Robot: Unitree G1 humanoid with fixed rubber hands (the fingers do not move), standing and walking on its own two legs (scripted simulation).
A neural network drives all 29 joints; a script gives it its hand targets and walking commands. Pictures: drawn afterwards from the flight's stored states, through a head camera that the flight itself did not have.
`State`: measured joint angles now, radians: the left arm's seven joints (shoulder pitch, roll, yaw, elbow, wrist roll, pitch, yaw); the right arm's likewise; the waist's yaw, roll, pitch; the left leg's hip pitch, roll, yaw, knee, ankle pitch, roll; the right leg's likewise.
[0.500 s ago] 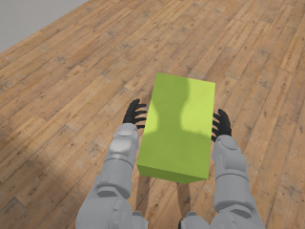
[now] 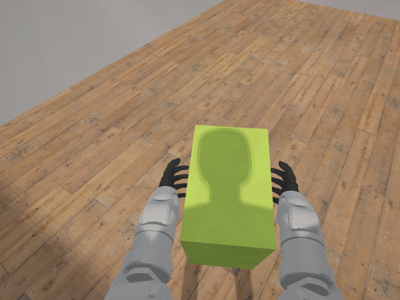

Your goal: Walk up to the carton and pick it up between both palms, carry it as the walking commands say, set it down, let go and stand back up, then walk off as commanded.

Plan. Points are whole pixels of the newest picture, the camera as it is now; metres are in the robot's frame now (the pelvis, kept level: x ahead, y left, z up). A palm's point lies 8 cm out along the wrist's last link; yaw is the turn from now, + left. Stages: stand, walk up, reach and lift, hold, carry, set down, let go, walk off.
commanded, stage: reach and lift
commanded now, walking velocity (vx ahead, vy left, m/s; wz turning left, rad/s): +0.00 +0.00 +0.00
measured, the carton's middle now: (225, 201) +0.37 -0.04 -0.05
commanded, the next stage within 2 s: none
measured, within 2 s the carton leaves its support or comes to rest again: neither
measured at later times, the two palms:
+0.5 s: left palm (169, 182) +0.35 +0.08 +0.08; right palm (302, 186) +0.33 -0.17 +0.08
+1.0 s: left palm (168, 185) +0.34 +0.08 +0.08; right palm (301, 188) +0.32 -0.17 +0.08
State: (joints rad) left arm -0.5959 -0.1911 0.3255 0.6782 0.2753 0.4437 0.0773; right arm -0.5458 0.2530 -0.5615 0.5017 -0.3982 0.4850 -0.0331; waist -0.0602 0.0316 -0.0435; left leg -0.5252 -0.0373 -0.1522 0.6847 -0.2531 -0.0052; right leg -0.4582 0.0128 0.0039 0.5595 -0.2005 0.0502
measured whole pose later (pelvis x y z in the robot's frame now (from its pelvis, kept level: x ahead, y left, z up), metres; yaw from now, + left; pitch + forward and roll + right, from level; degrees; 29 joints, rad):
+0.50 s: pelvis +0.02 -0.02 +0.02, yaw +0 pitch -4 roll -2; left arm -0.53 -0.19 0.31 0.61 0.28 0.62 0.04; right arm -0.49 0.23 -0.47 0.47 -0.35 0.69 -0.07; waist -0.06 0.01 -0.05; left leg -0.21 -0.02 -0.15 0.51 -0.23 -0.01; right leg -0.16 0.01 0.01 0.42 -0.19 0.04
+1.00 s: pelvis +0.01 -0.01 +0.02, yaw +0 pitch -7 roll -2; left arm -0.53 -0.21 0.31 0.58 0.28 0.67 0.08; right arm -0.49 0.23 -0.45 0.46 -0.36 0.72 -0.06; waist -0.05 0.01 -0.02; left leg -0.17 -0.02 -0.14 0.51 -0.23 -0.01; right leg -0.12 0.01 0.01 0.42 -0.19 0.03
